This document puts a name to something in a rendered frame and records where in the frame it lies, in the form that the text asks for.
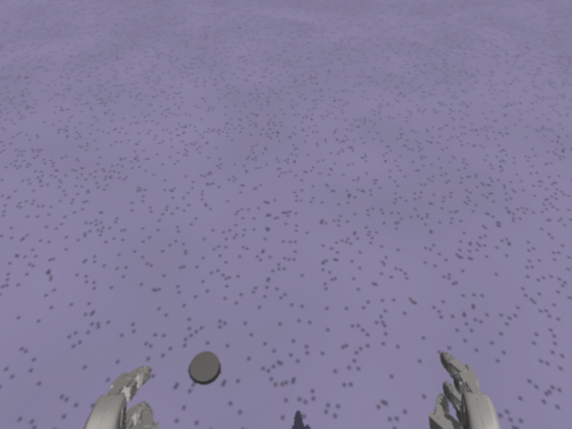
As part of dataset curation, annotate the right robot hand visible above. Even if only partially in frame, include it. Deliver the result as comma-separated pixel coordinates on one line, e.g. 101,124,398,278
429,352,501,429

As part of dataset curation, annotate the left robot hand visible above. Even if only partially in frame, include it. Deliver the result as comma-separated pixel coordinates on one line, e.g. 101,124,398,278
83,366,159,429

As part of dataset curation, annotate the tin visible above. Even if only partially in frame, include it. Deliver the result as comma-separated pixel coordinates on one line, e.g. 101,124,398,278
189,351,221,384

